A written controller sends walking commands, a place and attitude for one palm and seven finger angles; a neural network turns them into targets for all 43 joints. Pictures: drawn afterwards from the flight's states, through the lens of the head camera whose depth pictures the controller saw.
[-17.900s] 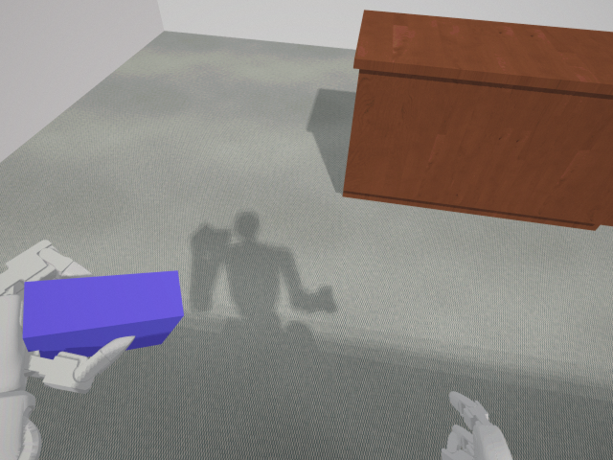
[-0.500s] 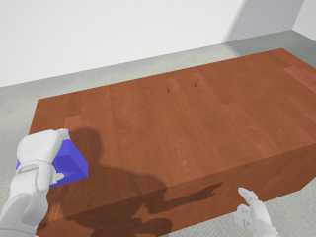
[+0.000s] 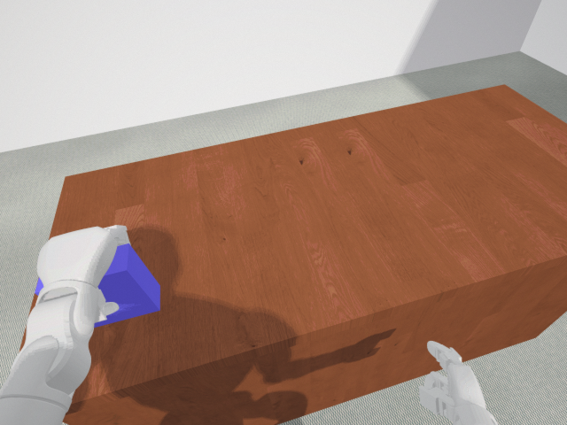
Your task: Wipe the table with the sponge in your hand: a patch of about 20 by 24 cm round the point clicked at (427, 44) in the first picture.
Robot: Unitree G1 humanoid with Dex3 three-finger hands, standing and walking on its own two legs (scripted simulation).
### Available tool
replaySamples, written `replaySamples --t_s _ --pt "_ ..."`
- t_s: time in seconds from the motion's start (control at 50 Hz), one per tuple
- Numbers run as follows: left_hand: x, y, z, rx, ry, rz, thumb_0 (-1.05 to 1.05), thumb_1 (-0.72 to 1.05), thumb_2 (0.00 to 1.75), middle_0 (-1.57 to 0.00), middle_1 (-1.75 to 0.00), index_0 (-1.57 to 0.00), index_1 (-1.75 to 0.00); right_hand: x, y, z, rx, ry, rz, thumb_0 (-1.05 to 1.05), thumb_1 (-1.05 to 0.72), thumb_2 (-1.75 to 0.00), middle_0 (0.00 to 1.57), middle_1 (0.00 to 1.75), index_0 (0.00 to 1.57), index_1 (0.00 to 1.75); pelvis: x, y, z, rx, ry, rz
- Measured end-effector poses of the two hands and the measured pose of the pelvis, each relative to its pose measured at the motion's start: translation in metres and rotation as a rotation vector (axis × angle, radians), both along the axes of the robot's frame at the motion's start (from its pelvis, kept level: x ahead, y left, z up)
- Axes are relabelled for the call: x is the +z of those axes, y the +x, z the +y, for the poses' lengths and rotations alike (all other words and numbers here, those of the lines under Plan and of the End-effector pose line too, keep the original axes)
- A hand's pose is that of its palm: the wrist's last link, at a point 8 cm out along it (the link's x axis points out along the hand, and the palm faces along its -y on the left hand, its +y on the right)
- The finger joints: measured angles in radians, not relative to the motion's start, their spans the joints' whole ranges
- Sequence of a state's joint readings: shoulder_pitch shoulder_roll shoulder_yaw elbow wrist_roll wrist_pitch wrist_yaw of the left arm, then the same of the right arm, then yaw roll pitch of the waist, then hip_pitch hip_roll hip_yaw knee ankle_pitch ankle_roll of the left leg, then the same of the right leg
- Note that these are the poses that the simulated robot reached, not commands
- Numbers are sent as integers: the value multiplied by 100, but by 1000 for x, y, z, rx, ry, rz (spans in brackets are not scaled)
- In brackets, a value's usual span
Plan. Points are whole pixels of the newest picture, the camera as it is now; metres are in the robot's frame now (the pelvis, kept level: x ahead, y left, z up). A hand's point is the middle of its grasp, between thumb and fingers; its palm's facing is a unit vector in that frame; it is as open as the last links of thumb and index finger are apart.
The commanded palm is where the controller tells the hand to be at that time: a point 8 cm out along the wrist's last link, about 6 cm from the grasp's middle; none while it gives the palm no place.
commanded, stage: move the sponge above the wiping area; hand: left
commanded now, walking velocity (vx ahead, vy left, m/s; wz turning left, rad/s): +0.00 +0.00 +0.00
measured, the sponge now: (111, 295) +0.26 +0.31 +0.03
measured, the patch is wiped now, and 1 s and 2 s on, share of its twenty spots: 0.00 0.00 0.00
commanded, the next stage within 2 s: lower the sponge onto the table in 0.30 s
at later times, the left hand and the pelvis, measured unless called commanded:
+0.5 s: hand (95, 281) +0.25 +0.31 +0.08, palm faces +0.00 -0.05 -1.00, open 8.8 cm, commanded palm +0.22 +0.30 +0.14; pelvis +0.00 +0.00 +0.00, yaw +0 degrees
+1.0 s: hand (93, 295) +0.24 +0.31 +0.06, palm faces -0.06 -0.07 -1.00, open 8.8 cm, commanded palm +0.22 +0.31 +0.13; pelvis +0.00 -0.01 +0.00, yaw +0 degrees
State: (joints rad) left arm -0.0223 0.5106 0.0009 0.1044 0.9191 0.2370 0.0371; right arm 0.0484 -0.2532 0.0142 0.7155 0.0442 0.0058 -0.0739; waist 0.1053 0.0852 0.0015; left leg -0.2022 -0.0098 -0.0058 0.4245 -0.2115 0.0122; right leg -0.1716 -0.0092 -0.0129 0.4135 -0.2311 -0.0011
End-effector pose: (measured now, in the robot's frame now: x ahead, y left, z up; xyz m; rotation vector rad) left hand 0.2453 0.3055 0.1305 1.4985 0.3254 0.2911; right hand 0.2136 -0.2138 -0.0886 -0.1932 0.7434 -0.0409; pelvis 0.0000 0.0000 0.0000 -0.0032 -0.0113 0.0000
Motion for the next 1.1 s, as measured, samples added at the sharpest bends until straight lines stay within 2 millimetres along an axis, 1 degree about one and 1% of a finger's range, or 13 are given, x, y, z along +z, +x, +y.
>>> replaySamples --t_s 0.08,0.16,0.32,0.42,0.58,0.76,0.88,0.94,1.1 --pt "3 1 4 30 2 -2 0 -41 108 -86 -144 -86 -144 0 0 1 1 9 5 2 -91 -90 20 30 21 30 0 1 0 -2 1 0" --pt "4 -4 2 35 -7 0 0 -41 108 -86 -144 -86 -144 1 3 1 5 17 -2 2 -91 -90 20 30 21 30 0 3 1 -3 1 -3" --pt "-2 -14 2 32 -12 27 0 -41 108 -86 -144 -86 -144 4 12 2 24 2 -14 2 -91 -90 20 30 21 30 0 3 -1 3 0 -11" --pt "3 -14 -3 16 -7 -1 0 -41 108 -86 -144 -86 -144 6 17 4 33 3 -29 2 -91 -90 20 30 21 30 0 3 -2 4 0 -13" --pt "7 -13 -1 47 -4 -1 0 -41 108 -86 -144 -86 -144 9 19 5 36 16 -40 2 -91 -90 20 30 21 30 1 3 -4 3 1 -16" --pt "6 -18 -7 14 -7 3 0 -41 108 -86 -144 -86 -144 7 14 0 29 10 -33 2 -91 -90 20 30 21 30 1 2 -5 -3 2 -18" --pt "-3 -24 4 58 -10 27 0 -41 108 -86 -144 -86 -144 5 8 -5 17 -1 -15 2 -91 -90 20 30 21 30 0 0 -6 0 0 -18" --pt "-9 -23 7 63 -16 49 0 -41 108 -86 -144 -86 -144 4 5 -7 11 -13 -11 2 -91 -90 20 30 21 30 0 -2 -6 3 -1 -16" --pt "-14 -13 0 1 -10 30 0 -41 108 -86 -144 -86 -144 1 -3 -8 -10 -15 -6 2 -91 -90 20 30 21 30 0 -3 -4 -2 -2 -3"
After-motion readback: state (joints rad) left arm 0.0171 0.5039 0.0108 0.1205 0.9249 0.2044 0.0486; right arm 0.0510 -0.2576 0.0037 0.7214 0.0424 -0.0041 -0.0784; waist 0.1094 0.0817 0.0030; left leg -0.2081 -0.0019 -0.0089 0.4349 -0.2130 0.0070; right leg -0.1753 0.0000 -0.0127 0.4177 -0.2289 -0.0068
